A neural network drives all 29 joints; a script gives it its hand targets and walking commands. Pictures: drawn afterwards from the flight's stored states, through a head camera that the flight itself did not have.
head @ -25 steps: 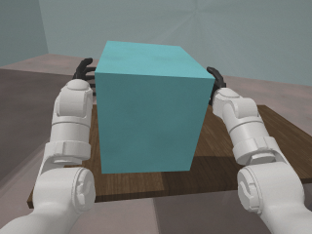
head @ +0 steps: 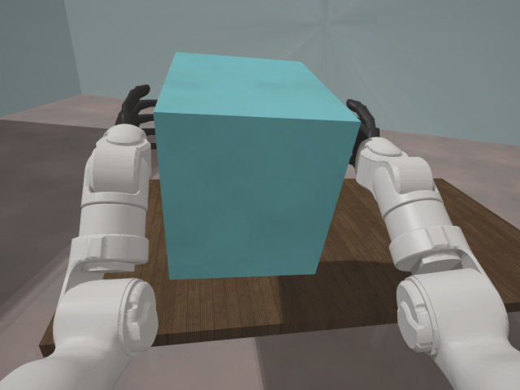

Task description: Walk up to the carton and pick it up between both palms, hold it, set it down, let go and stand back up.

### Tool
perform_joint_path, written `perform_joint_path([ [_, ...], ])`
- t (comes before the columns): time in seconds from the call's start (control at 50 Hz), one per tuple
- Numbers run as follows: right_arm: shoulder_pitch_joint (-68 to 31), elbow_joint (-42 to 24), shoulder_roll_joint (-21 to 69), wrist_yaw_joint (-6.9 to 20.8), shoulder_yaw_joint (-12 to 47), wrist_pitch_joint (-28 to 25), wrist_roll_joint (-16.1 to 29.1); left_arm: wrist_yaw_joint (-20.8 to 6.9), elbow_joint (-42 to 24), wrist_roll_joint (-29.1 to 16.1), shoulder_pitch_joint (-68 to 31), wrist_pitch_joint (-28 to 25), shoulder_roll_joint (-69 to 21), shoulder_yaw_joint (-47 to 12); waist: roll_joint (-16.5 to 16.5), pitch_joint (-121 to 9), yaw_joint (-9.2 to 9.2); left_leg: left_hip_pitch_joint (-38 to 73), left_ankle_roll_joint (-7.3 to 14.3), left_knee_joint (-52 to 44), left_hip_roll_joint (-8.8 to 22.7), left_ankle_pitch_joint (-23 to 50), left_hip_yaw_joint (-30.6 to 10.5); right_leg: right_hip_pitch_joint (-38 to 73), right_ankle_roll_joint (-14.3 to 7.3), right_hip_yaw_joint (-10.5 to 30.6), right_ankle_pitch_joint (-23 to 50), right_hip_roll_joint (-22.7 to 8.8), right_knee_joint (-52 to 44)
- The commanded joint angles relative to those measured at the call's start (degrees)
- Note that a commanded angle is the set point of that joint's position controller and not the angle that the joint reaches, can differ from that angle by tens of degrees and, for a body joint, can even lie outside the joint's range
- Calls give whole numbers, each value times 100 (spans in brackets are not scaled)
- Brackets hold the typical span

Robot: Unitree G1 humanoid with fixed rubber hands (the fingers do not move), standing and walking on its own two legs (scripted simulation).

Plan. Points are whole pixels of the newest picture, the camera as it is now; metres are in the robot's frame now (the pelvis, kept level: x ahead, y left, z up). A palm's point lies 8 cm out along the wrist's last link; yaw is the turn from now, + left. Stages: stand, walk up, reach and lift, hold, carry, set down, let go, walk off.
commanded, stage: hold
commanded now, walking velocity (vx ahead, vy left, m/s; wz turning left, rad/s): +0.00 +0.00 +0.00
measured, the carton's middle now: (242, 158) +0.46 +0.03 +0.25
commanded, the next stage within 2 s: none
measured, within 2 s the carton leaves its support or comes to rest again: neither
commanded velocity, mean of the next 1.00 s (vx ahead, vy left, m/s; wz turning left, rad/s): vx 0.00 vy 0.00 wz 0.00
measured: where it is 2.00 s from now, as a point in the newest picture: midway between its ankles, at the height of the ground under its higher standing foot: outside the picture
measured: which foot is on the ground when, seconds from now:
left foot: down 0.00-1.00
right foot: down 0.00-1.00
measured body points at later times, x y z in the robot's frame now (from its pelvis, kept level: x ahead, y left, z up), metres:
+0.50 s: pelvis -0.01 +0.00 +0.00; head -0.12 +0.03 +0.43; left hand +0.36 +0.19 +0.31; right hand +0.36 -0.15 +0.31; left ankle +0.05 +0.11 -0.74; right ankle -0.03 -0.10 -0.74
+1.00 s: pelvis +0.00 +0.00 +0.00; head -0.12 +0.03 +0.43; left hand +0.37 +0.19 +0.31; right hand +0.37 -0.15 +0.31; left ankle +0.05 +0.11 -0.74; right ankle -0.03 -0.10 -0.74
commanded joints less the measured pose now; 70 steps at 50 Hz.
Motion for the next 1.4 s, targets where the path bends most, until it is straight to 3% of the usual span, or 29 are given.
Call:
perform_joint_path([
  [0.0,-3562,-1070,2586,447,1045,282,889,-1933,96,-473,-3081,16,-2789,-969,314,-254,-176,1319,-87,-576,-227,635,-128,-586,176,276,1031,-198,-727],
  [0.08,-4202,-1333,2709,441,881,300,988,-2026,-216,-930,-4013,-107,-3108,-1278,614,-387,-202,826,-179,-659,-141,228,-252,-772,119,203,530,-125,-653],
  [0.2,-5103,-2194,3247,716,1214,-305,1318,-1264,-1607,-1801,-5174,-563,-4105,-2600,1155,-2324,-344,1488,-517,-456,139,820,-602,-771,65,30,965,55,-427],
  [0.22,-4888,-2389,3349,741,1331,-361,1320,-1183,-1740,-1933,-4986,-609,-3991,-2619,1022,-2632,-274,1743,-449,-309,76,1234,-538,-807,76,12,1295,50,-399],
  [0.26,-4585,-2062,3396,773,1223,-386,1250,-989,-2132,-2000,-5261,-720,-4051,-2793,1271,-2920,-417,2063,-516,-211,76,1508,-551,-950,86,-24,1423,43,-404],
  [0.34,-4621,-1258,3030,775,953,-353,911,-1169,-177,-1307,-4436,-497,-3545,-1752,629,-1301,-192,1467,-207,-507,49,402,-457,-1009,160,41,629,-67,-674],
  [0.4,-4146,-1067,2884,655,945,-253,871,-1420,108,-824,-3480,-296,-3208,-1163,303,-767,-149,1418,-84,-519,-52,987,-325,-598,174,152,1269,-156,-720],
  [0.42,-4391,-1092,2885,621,1002,-183,826,-1550,316,-698,-3524,-296,-2987,-927,150,-575,55,1345,3,-560,-138,743,-244,-740,210,183,910,-236,-808],
  [0.44,-4139,-756,2906,568,854,-51,747,-1674,439,-600,-3628,-289,-2847,-764,96,-238,-66,1250,23,-597,-174,528,-211,-797,214,200,588,-260,-859],
  [0.48,-4402,-493,2826,581,665,-26,635,-1802,746,-555,-3947,-294,-2777,-650,105,178,29,859,35,-769,-111,-139,-263,-952,179,213,-84,-265,-909],
  [0.52,-4344,-1046,2757,567,707,-46,745,-1823,290,-767,-3808,-268,-3194,-1082,496,-164,-127,779,-118,-818,-36,-96,-282,-684,102,226,302,-172,-788],
  [0.56,-4762,-1116,3066,617,837,-136,919,-1735,-13,-959,-4452,-428,-3232,-1236,471,-571,38,840,-98,-718,-63,-25,-307,-914,138,135,112,-153,-706],
  [0.62,-5104,-1477,3192,720,944,-399,1044,-1339,-846,-1516,-5112,-635,-3809,-2152,1076,-1546,-185,1079,-387,-625,96,168,-493,-965,72,54,453,-2,-519],
  [0.68,-5161,-2320,3457,748,1310,-588,1206,-1006,-1587,-1940,-5180,-796,-4052,-2610,968,-2753,-299,1972,-368,-265,21,1260,-482,-952,153,-40,1311,65,-433],
  [0.74,-4527,-1824,3209,727,1116,-498,1125,-917,-1382,-1800,-4910,-706,-3942,-2469,1030,-2352,-489,2093,-438,-195,74,1345,-519,-1074,155,-47,1285,66,-490],
  [0.76,-4678,-1886,3258,721,1202,-485,1168,-976,-1076,-1700,-4811,-684,-3779,-2228,830,-2338,-230,1966,-323,-189,2,1363,-472,-1007,175,7,1296,9,-562],
  [0.8,-4309,-1718,3030,647,1030,-420,1068,-1085,-1039,-1536,-4408,-552,-3741,-2105,843,-2024,-466,1983,-345,-170,16,1517,-469,-878,192,32,1643,-1,-507],
  [0.84,-4314,-1551,3008,562,1158,-326,1102,-1293,-497,-1066,-3776,-389,-3451,-1510,573,-1460,-193,1735,-164,-299,-93,1530,-334,-555,233,84,1676,-64,-625],
  [0.92,-3985,-793,2693,490,882,31,894,-1690,151,-599,-3656,-164,-2916,-954,370,-295,-246,1273,-112,-545,-131,575,-283,-815,197,189,738,-196,-735],
  [0.94,-4252,-1013,2748,469,895,45,901,-1800,252,-590,-3605,-178,-2873,-841,163,-306,-15,1234,-21,-581,-175,530,-204,-788,209,245,720,-259,-803],
  [0.96,-4031,-874,2620,444,824,115,863,-1845,184,-631,-3553,-137,-2952,-975,348,-279,-218,1243,-129,-571,-122,706,-263,-705,182,237,1095,-200,-720],
  [0.98,-4152,-883,2722,456,838,148,863,-1912,147,-704,-3830,-167,-2924,-957,383,-286,-143,1079,-135,-639,-125,473,-270,-737,173,250,765,-184,-750],
  [1.02,-4470,-1433,2861,478,1057,20,1078,-1873,-265,-869,-3934,-213,-3166,-1231,541,-725,-72,1048,-164,-544,-158,723,-265,-556,156,196,1105,-119,-614],
  [1.12,-5044,-1872,3154,629,1005,-287,1177,-1410,-1064,-1602,-5017,-564,-3812,-2204,950,-1879,-330,1381,-387,-483,14,673,-478,-889,58,52,701,-7,-539],
  [1.2,-4787,-2115,3288,733,1250,-474,1313,-1041,-1873,-1852,-5147,-729,-4038,-2625,1217,-2900,-348,2130,-524,-143,68,1628,-564,-948,106,-60,1410,78,-377],
  [1.22,-4672,-2236,3208,729,1332,-487,1317,-981,-1657,-1795,-4676,-658,-3961,-2510,989,-2657,-354,2213,-454,-79,67,2005,-550,-928,131,-21,1780,80,-415],
  [1.26,-4707,-1678,2996,751,991,-444,1051,-1028,-813,-1611,-4751,-598,-3828,-2126,895,-1950,-314,1697,-383,-349,85,853,-565,-1034,108,32,930,23,-561],
  [1.3,-4319,-1171,2871,685,863,-361,926,-1182,-408,-1259,-4294,-446,-3623,-1789,893,-1361,-363,1535,-292,-447,41,715,-482,-869,107,71,996,-43,-596],
  [1.38,-4152,-576,2732,613,740,-118,749,-1601,469,-619,-3659,-247,-3036,-888,309,-232,-96,1111,-48,-658,-77,392,-269,-757,120,188,510,-210,-820],
])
